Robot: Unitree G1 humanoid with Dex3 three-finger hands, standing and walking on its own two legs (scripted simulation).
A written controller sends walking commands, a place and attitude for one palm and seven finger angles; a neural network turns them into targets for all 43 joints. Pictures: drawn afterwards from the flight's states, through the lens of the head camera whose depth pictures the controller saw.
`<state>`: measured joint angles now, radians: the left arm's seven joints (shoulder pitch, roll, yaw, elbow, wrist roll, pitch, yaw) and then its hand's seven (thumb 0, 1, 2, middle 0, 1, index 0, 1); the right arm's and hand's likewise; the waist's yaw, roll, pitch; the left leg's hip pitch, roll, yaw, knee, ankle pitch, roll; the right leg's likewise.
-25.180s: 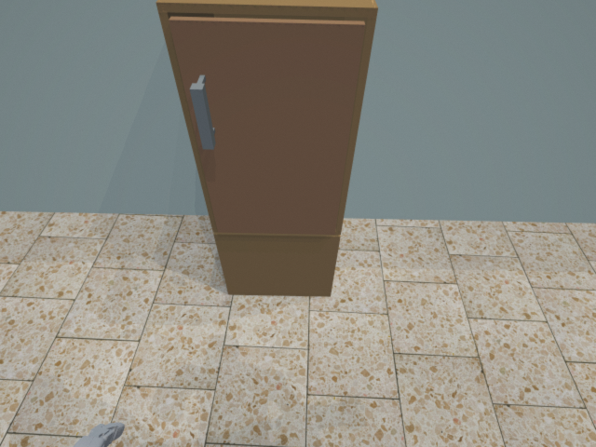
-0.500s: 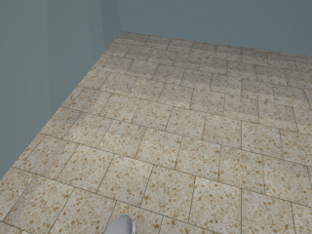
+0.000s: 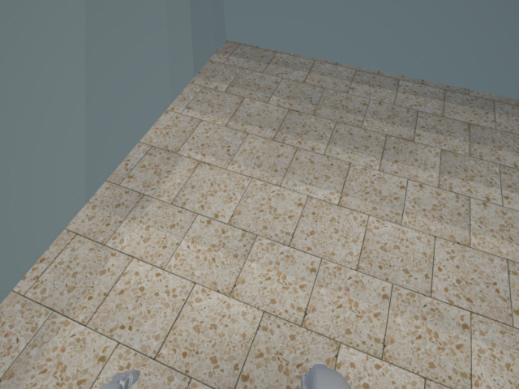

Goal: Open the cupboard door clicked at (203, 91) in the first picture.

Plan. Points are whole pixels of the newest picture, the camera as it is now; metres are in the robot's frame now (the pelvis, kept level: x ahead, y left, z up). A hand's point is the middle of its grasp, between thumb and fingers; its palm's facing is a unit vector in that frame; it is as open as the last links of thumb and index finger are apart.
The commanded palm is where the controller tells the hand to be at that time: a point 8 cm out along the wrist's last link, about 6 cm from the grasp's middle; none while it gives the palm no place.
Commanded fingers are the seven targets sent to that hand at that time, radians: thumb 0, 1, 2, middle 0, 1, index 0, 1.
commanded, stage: turn to face it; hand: left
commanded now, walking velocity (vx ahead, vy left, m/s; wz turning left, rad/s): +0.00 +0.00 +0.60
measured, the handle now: out of the picture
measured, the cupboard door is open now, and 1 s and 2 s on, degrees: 51 51 51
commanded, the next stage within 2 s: none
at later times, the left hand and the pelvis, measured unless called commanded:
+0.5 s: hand out of the picture +0.07 +0.17 -0.17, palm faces +0.36 -0.90 -0.26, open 7.3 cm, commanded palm none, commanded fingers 0.00 0.90 0.90 -0.20 -0.30 -0.20 -0.30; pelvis +0.09 -0.04 -0.01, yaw +21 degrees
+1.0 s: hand out of the picture +0.12 +0.17 -0.16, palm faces +0.54 -0.79 -0.28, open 7.4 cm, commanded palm none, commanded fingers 0.00 0.90 0.90 -0.20 -0.30 -0.20 -0.30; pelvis +0.13 -0.07 -0.01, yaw +36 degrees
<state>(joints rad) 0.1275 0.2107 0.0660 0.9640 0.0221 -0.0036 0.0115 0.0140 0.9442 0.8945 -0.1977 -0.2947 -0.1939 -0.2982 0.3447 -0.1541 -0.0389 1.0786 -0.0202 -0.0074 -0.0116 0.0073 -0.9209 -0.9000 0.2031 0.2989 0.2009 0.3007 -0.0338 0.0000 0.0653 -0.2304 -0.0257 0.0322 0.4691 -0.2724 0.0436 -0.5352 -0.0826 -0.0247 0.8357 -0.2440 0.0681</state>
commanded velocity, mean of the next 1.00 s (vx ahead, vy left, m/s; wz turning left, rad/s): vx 0.00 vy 0.00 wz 0.60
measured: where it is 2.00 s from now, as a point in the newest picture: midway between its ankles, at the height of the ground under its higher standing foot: outside the picture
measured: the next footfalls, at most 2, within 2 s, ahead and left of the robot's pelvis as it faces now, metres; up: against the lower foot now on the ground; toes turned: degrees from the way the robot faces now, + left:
right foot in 0.08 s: +0.10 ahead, -0.13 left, +0.00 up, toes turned -2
left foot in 0.54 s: +0.11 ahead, +0.08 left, +0.00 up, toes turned +30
